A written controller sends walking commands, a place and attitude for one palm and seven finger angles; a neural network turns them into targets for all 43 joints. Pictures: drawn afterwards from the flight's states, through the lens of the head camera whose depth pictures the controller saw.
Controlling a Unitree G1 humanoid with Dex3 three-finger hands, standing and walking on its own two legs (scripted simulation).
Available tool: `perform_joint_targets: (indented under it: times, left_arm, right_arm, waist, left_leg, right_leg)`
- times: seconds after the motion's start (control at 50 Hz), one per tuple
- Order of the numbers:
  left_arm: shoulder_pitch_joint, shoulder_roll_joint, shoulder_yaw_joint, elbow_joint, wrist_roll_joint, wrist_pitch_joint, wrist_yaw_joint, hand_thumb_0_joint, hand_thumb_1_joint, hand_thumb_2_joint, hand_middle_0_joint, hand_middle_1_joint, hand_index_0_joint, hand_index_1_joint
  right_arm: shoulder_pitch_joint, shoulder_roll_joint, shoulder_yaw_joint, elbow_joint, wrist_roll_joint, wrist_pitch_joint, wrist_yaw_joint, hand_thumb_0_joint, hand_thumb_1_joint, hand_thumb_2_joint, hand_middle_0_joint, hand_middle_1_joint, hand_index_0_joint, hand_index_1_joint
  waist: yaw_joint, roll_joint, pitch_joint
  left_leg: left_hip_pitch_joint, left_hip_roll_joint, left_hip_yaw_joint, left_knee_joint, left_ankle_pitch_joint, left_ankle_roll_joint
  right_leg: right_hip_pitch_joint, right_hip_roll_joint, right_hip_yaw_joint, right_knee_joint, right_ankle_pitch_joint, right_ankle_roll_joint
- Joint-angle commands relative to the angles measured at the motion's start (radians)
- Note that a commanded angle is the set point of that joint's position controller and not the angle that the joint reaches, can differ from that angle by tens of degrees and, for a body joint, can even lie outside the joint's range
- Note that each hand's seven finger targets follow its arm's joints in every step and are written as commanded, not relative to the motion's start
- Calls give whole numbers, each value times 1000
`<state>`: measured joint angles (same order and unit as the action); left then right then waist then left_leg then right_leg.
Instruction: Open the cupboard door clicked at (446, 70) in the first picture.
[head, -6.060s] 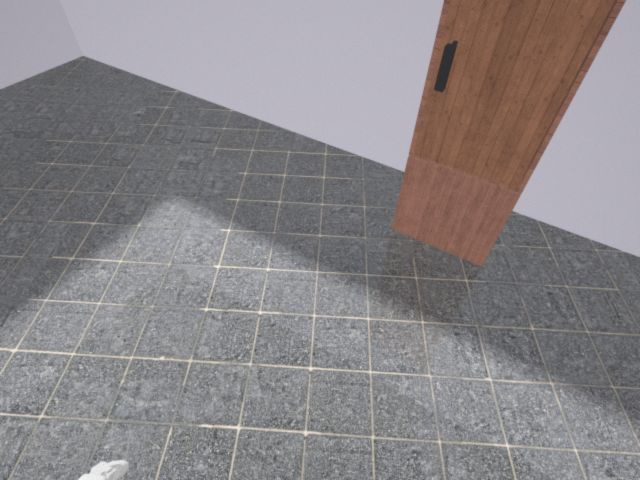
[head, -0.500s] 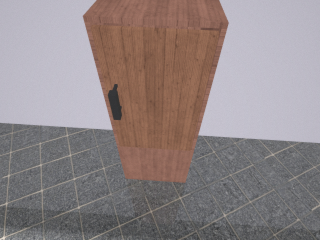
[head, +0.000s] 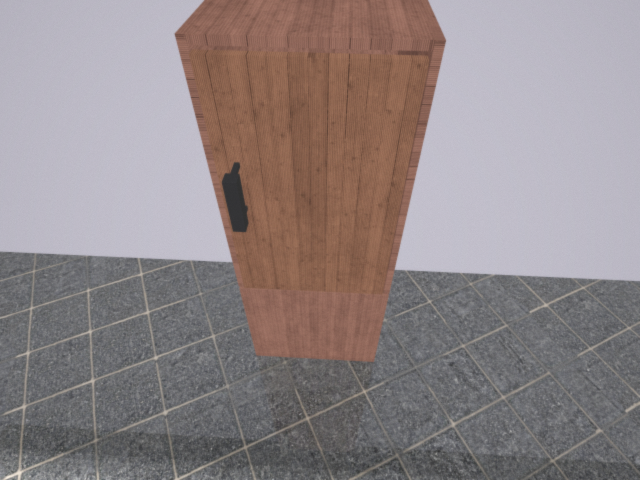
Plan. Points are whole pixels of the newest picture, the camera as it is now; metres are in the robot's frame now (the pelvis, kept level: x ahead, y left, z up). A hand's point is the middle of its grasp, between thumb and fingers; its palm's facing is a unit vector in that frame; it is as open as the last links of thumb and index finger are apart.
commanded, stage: shuffle to correct the standing spot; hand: left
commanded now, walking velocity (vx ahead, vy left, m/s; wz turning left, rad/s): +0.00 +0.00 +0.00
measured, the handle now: (238, 196) +0.61 +0.19 -0.01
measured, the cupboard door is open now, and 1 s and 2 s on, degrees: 0 0 0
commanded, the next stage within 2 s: come to a stop and stand still in 0.36 s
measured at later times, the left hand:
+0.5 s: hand out of the picture +0.00 +0.16 -0.18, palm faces +0.04 -0.99 -0.14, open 7.3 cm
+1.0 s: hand out of the picture +0.10 +0.17 -0.18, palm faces +0.05 -0.97 -0.22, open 7.2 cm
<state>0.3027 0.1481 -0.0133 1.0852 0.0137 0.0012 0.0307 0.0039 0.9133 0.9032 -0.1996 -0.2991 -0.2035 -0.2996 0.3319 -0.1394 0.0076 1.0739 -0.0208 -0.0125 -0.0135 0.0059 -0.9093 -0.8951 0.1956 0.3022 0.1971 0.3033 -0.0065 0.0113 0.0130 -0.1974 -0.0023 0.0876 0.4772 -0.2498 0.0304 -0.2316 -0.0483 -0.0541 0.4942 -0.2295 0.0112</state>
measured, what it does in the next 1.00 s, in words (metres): stands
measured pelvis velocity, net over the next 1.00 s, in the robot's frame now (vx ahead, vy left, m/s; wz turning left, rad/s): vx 0.03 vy -0.01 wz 0.00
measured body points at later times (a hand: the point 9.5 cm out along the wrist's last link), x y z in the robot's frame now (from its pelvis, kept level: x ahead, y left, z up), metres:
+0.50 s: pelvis +0.04 +0.00 -0.01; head +0.04 +0.01 +0.44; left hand +0.00 +0.21 -0.17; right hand +0.00 -0.21 -0.16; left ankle +0.01 +0.10 -0.74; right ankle +0.03 -0.11 -0.72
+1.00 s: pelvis +0.03 -0.01 -0.01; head +0.05 +0.00 +0.44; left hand +0.09 +0.22 -0.16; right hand +0.06 -0.24 -0.16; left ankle +0.01 +0.10 -0.74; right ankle +0.08 -0.10 -0.74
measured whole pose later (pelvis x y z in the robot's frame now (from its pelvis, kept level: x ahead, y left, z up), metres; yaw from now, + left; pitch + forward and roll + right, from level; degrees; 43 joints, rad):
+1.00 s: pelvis +0.03 -0.01 -0.01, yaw +0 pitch -1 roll +0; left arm 0.20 0.16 0.03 1.01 0.01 0.01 0.05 0.00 0.93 0.90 -0.20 -0.30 -0.21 -0.30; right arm 0.25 -0.16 -0.04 1.04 -0.01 0.02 -0.03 0.01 -0.92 -0.90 0.19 0.30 0.20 0.30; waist 0.00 -0.01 0.05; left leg -0.20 0.01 0.08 0.58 -0.36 0.01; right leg -0.32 -0.02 -0.11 0.57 -0.23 -0.04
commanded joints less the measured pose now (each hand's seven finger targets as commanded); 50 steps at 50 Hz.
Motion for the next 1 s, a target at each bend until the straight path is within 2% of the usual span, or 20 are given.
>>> perform_joint_targets:
  times: [0.0,0.06,0.2,0.3,0.36,0.4,0.44,0.48,0.52,0.54,0.58,0.6,0.62,0.68,0.78,0.84,0.92,0.94,0.96,0.98]
  left_arm:
    - [49,87,17,-35,0,-23,3,0,900,900,-200,-300,-200,-300]
    - [60,80,17,-26,0,-26,3,0,900,900,-200,-300,-200,-300]
    - [112,96,42,-26,9,-16,-7,0,900,900,-200,-300,-200,-300]
    - [138,96,58,-25,4,-28,-12,0,900,900,-200,-300,-200,-300]
    - [98,68,57,-47,10,-25,-16,0,900,900,-200,-300,-200,-300]
    - [56,20,47,-73,17,-30,-23,0,900,900,-200,-300,-200,-300]
    - [-8,11,44,-101,20,-43,-28,0,900,900,-200,-300,-200,-300]
    - [-21,-7,43,-101,11,-53,-28,0,900,900,-200,-300,-200,-300]
    - [56,-28,40,-66,2,-53,-25,0,900,900,-200,-300,-200,-300]
    - [110,-20,43,-44,0,-53,-21,0,900,900,-200,-300,-200,-300]
    - [180,65,51,-12,-7,-60,-3,0,900,900,-200,-300,-200,-300]
    - [163,98,50,-7,-10,-58,1,0,900,900,-200,-300,-200,-300]
    - [127,112,47,-16,-13,-48,3,0,900,900,-200,-300,-200,-300]
    - [71,94,45,-32,-11,-39,16,0,900,900,-200,-300,-200,-300]
    - [36,124,68,-71,-5,-20,24,0,900,900,-200,-300,-200,-300]
    - [-2,138,73,-94,1,-7,22,0,900,900,-200,-300,-200,-300]
    - [-82,112,65,-124,6,6,14,0,900,900,-200,-300,-200,-300]
    - [52,159,63,-84,-3,-11,46,0,900,900,-200,-300,-200,-300]
    - [9,208,65,-127,2,-21,41,0,900,900,-200,-300,-200,-300]
    - [-24,198,63,-137,5,-20,33,0,900,900,-200,-300,-200,-300]
  right_arm:
    - [47,-98,-20,-29,6,-16,-9,0,-900,-900,200,300,200,300]
    - [53,-89,-19,-15,8,-17,-10,0,-900,-900,200,300,200,300]
    - [66,-81,-27,-14,-7,2,-1,0,-900,-900,200,300,200,300]
    - [93,-52,-22,-18,-3,-19,0,0,-900,-900,200,300,200,300]
    - [139,-85,-32,-6,-4,-23,-4,0,-900,-900,200,300,200,300]
    - [194,-130,-45,10,-3,-30,-11,0,-900,-900,200,300,200,300]
    - [228,-124,-44,19,-5,-45,-16,0,-900,-900,200,300,200,300]
    - [203,-105,-33,15,-10,-54,-21,0,-900,-900,200,300,200,300]
    - [136,-100,-24,3,-4,-54,-33,0,-900,-900,200,300,200,300]
    - [113,-102,-23,-1,5,-53,-36,0,-900,-900,200,300,200,300]
    - [109,-53,-14,-8,20,-50,-36,0,-900,-900,200,300,200,300]
    - [133,-33,-15,4,24,-43,-34,0,-900,-900,200,300,200,300]
    - [143,-27,-19,13,22,-34,-33,0,-900,-900,200,300,200,300]
    - [139,-15,-24,34,22,-12,-36,0,-900,-900,200,300,200,300]
    - [104,-54,-49,15,14,8,-36,0,-900,-900,200,300,200,300]
    - [76,-50,-52,-5,14,19,-32,0,-900,-900,200,300,200,300]
    - [56,-43,-49,-17,5,23,-21,0,-900,-900,200,300,200,300]
    - [-92,-136,-64,-100,16,11,-14,0,-900,-900,200,300,200,300]
    - [-35,-68,-58,-135,17,19,-9,0,-900,-900,200,300,200,300]
    - [-33,-63,-52,-129,13,23,-8,0,-900,-900,200,300,200,300]
  waist:
    - [2,-33,70]
    - [1,-26,66]
    - [10,-51,150]
    - [5,-72,119]
    - [-15,50,164]
    - [-39,213,194]
    - [-53,179,186]
    - [-34,91,136]
    - [15,55,55]
    - [38,35,6]
    - [46,-105,-75]
    - [24,-128,-81]
    - [12,-32,-37]
    - [5,-169,-19]
    - [15,-25,-59]
    - [9,-61,-54]
    - [-9,-57,28]
    - [45,-3,-3]
    - [-2,-60,-93]
    - [0,-2,-50]
  left_leg:
    - [-90,95,-121,-153,-81,9]
    - [-76,96,-115,-149,-60,7]
    - [-172,50,-79,-54,-299,13]
    - [-138,26,-39,22,-175,16]
    - [-98,99,-149,-112,-313,40]
    - [-30,244,-348,-272,-383,115]
    - [92,315,-416,-277,-135,195]
    - [113,303,-312,-179,327,197]
    - [79,229,-154,-66,593,131]
    - [31,184,-105,-6,578,82]
    - [-146,91,-44,47,199,-7]
    - [-146,60,-43,32,-17,-27]
    - [-108,49,-47,-6,-42,-28]
    - [-63,77,-45,-6,115,-34]
    - [-5,94,-46,44,368,-31]
    - [-10,81,-44,75,230,-32]
    - [-6,94,-91,-46,25,-8]
    - [-72,92,-37,127,-3,-40]
    - [-99,42,-44,129,-170,-41]
    - [-47,39,-43,95,-175,-35]
  right_leg:
    - [-8,-60,93,-109,-47,-43]
    - [-14,-63,95,-117,-37,-42]
    - [-100,-80,172,-166,-436,-83]
    - [-82,-112,205,-160,-376,-120]
    - [-179,-33,100,-42,-363,-92]
    - [-282,44,-45,204,-217,-61]
    - [-407,16,-24,342,-261,-61]
    - [-334,-6,-16,286,-260,-55]
    - [-111,11,-48,65,-87,-40]
    - [26,7,-36,-27,107,-33]
    - [276,-169,172,-3,644,-90]
    - [272,-252,197,-4,788,-147]
    - [210,-255,166,-8,810,-150]
    - [169,-186,103,20,861,-106]
    - [134,-168,100,75,750,-102]
    - [80,-188,125,25,593,-123]
    - [-71,-132,123,-79,82,-96]
    - [45,-163,172,-22,519,-62]
    - [67,-253,264,-70,335,-131]
    - [-25,-245,266,-119,86,-160]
